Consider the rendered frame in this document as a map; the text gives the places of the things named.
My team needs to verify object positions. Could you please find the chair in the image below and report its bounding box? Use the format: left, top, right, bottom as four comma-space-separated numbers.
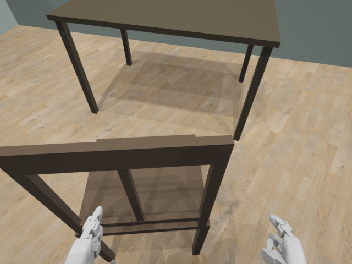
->
0, 134, 235, 262

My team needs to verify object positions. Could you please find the robot right hand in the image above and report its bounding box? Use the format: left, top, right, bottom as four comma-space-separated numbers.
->
262, 214, 307, 264

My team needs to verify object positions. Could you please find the robot left hand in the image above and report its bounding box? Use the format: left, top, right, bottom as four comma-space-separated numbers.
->
64, 206, 103, 264

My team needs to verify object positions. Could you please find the table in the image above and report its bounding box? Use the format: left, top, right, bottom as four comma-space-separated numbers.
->
46, 0, 281, 141

